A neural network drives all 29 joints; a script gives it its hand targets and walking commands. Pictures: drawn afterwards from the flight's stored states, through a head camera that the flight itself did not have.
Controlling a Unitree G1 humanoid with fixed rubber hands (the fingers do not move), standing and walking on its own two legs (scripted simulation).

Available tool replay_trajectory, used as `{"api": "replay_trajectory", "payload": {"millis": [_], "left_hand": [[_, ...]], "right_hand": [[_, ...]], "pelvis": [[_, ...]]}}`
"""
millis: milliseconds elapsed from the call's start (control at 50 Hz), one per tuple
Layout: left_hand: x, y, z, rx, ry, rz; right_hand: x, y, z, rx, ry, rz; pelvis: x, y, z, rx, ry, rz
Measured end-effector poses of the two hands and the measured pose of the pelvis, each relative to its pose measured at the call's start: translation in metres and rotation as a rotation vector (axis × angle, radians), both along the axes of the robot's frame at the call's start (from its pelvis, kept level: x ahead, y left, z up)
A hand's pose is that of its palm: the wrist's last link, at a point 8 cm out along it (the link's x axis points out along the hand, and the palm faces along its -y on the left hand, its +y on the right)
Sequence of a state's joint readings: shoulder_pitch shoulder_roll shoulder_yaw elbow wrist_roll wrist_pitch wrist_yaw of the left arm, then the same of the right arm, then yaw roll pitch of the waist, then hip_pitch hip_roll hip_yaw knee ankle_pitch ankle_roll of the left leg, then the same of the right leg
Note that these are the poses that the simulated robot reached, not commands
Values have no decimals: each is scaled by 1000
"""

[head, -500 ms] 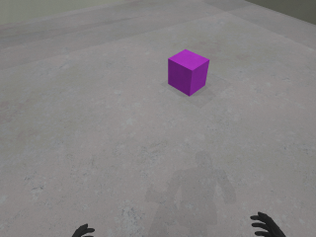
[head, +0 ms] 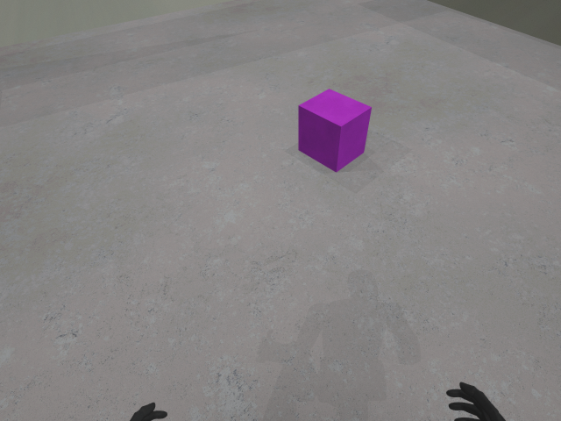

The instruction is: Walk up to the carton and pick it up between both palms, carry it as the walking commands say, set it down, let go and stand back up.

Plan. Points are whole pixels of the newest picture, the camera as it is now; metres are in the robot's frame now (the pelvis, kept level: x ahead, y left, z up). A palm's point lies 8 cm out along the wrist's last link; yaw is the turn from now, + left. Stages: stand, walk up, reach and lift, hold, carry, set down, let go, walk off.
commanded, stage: stand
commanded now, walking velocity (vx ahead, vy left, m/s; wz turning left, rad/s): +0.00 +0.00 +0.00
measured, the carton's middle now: (332, 130) +1.65 -0.25 -0.60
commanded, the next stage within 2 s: walk up in 1.10 s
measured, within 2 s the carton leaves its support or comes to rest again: neither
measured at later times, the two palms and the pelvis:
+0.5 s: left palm out of the picture +0.09 +0.25 -0.10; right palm out of the picture +0.11 -0.27 -0.09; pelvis -0.02 +0.00 +0.00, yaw +0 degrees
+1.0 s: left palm out of the picture +0.07 +0.26 -0.11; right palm out of the picture +0.08 -0.27 -0.09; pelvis -0.04 +0.01 +0.00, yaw +0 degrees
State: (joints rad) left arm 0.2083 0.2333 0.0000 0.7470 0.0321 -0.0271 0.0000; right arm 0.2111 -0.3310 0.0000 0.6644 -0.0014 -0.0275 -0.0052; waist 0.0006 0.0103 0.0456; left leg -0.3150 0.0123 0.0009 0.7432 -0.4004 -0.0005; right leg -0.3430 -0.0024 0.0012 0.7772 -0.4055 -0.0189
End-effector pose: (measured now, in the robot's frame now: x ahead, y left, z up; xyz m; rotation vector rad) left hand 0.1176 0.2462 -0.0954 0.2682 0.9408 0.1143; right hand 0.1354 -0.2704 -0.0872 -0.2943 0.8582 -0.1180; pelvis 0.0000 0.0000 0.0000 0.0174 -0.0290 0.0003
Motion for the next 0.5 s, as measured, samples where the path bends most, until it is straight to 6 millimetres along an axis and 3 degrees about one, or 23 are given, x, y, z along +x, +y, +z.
{"api": "replay_trajectory", "payload": {"millis": [500], "left_hand": [[-24,0,-2,1,7,10]], "right_hand": [[-24,-4,-2,-2,6,-11]], "pelvis": [[-19,-1,0,2,-28,-1]]}}
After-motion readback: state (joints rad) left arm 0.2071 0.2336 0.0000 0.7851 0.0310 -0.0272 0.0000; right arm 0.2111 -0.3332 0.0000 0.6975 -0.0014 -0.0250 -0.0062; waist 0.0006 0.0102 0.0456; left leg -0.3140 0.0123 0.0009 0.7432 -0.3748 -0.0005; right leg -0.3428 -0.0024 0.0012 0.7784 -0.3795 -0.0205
